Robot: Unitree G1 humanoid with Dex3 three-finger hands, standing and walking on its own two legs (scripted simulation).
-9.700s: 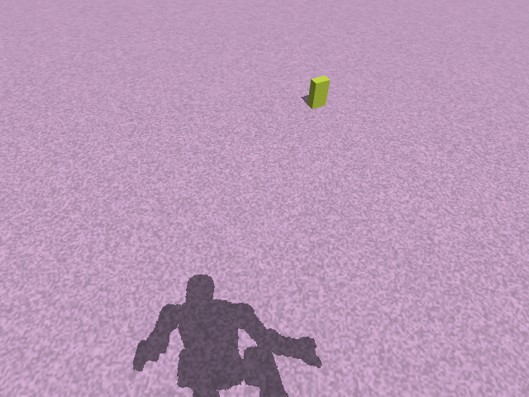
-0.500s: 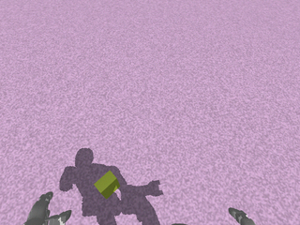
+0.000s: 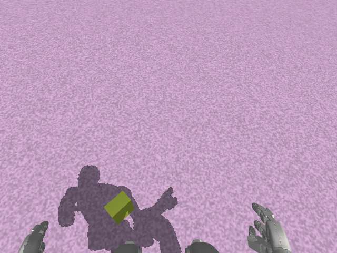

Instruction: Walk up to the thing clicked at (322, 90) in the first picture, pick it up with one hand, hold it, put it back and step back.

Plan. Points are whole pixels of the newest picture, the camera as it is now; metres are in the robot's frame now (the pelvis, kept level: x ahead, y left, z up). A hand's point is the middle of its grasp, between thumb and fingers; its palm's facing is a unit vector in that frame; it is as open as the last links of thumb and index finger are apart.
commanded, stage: go down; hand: left
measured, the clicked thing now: (120, 208) +0.36 +0.20 -0.63
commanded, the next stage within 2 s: none
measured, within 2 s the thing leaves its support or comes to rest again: neither
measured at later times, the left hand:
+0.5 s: hand out of the picture +0.14 +0.27 -0.14, palm faces +0.09 -0.94 -0.34, open 16.8 cm
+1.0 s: hand (51, 228) +0.22 +0.34 -0.25, palm faces +0.14 -0.97 -0.19, open 17.3 cm
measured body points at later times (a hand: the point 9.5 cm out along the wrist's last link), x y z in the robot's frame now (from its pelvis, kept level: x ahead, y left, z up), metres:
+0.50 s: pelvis -0.01 +0.00 -0.04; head +0.07 +0.02 +0.40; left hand +0.13 +0.32 -0.12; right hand +0.15 -0.25 -0.11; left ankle +0.00 +0.11 -0.69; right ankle +0.00 -0.13 -0.69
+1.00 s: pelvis -0.06 +0.00 -0.18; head +0.11 +0.02 +0.24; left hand +0.21 +0.39 -0.23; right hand +0.10 -0.27 -0.28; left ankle +0.00 +0.11 -0.69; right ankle +0.00 -0.13 -0.69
